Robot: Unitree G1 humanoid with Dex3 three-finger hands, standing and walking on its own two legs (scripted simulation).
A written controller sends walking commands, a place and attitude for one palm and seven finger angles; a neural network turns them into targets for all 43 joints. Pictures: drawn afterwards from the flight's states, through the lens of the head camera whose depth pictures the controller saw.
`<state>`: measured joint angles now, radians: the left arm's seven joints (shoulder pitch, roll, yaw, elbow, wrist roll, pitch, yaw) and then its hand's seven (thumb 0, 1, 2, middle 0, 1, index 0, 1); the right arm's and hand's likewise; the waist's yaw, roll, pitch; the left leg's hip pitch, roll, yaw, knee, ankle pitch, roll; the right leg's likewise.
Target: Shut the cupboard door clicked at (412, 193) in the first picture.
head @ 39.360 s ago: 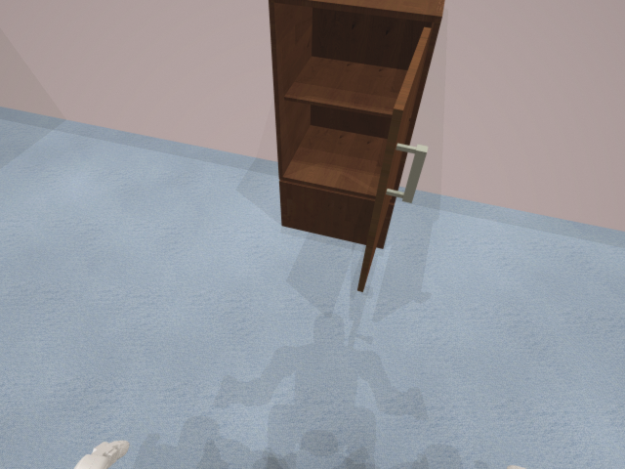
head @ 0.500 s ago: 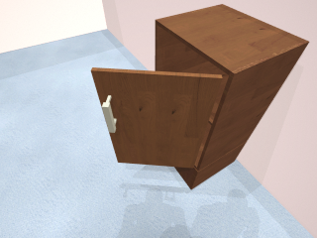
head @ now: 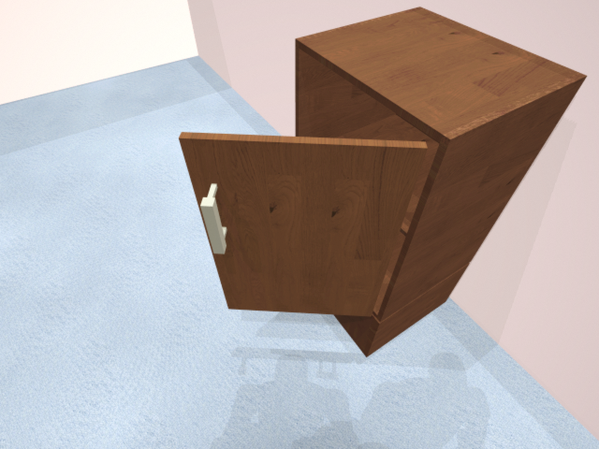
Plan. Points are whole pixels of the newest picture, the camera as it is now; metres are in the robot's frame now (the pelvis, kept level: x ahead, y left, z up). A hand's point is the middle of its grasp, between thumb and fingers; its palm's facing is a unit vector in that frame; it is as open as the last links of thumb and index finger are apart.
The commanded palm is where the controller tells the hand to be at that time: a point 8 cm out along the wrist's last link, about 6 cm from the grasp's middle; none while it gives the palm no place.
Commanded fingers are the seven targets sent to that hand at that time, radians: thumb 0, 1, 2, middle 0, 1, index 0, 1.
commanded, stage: shuffle to correct the standing spot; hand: left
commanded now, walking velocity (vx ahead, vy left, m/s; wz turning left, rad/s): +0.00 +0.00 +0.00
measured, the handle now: (216, 219) +0.52 +0.20 -0.05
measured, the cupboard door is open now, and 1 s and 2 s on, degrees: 54 54 54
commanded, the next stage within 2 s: come to a stop and stand still in 0.36 s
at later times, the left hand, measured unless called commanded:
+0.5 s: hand out of the picture +0.00 +0.17 -0.20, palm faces +0.04 -0.99 -0.12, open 7.4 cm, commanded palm none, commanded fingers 0.00 0.90 0.90 -0.20 -0.30 -0.20 -0.30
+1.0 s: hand (203, 418) +0.20 +0.17 -0.18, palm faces +0.05 -0.97 -0.24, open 7.4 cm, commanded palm none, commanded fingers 0.00 0.90 0.90 -0.20 -0.30 -0.20 -0.30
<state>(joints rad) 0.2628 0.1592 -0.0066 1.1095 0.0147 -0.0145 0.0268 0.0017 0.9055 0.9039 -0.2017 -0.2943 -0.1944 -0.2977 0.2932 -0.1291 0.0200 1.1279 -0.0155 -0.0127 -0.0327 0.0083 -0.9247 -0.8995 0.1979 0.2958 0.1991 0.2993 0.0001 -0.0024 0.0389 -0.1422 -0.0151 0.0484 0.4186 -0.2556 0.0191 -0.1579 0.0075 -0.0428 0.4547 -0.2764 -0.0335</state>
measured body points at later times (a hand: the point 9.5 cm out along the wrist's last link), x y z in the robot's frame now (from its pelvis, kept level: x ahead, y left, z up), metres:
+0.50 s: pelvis +0.06 +0.02 -0.02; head +0.08 +0.04 +0.43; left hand +0.00 +0.23 -0.19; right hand +0.03 -0.20 -0.16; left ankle -0.02 +0.10 -0.74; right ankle -0.02 -0.09 -0.71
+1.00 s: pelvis +0.10 -0.02 -0.01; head +0.16 -0.02 +0.43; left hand +0.20 +0.22 -0.16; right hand +0.17 -0.26 -0.17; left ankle +0.05 +0.11 -0.67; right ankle +0.20 -0.11 -0.74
